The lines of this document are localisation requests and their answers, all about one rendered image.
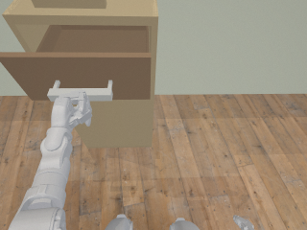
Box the cabinet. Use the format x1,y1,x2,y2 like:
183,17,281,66
2,0,158,149

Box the robot left upper arm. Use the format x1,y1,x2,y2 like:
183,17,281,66
11,207,67,230

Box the robot left forearm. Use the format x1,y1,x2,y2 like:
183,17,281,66
8,126,73,230

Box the drawer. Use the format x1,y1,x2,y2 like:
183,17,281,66
0,25,152,101

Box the left robot thigh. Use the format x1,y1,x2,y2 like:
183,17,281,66
105,218,133,230

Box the robot left shin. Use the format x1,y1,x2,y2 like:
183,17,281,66
117,214,127,218

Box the robot right hand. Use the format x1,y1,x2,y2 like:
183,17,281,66
233,215,254,230

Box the robot left hand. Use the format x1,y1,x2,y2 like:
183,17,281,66
51,90,92,132

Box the handle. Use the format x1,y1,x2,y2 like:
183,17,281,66
47,80,113,102
90,100,123,103
31,0,107,10

